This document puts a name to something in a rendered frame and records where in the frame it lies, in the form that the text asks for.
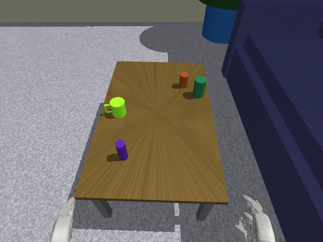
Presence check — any sofa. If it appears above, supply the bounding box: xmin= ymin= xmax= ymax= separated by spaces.
xmin=221 ymin=0 xmax=323 ymax=242

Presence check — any left robot hand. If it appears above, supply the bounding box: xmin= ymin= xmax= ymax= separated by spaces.
xmin=49 ymin=197 xmax=76 ymax=242

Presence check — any coffee table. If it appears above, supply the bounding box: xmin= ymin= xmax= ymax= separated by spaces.
xmin=74 ymin=61 xmax=229 ymax=221

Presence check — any right robot hand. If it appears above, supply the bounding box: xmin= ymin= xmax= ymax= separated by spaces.
xmin=235 ymin=195 xmax=276 ymax=242

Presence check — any potted plant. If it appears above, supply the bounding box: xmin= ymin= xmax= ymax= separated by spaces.
xmin=199 ymin=0 xmax=240 ymax=44

